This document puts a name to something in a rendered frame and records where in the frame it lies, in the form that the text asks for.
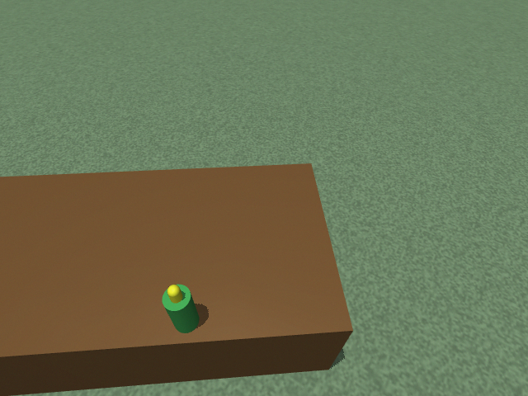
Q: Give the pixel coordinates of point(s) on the bottle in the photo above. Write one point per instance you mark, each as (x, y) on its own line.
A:
(178, 302)

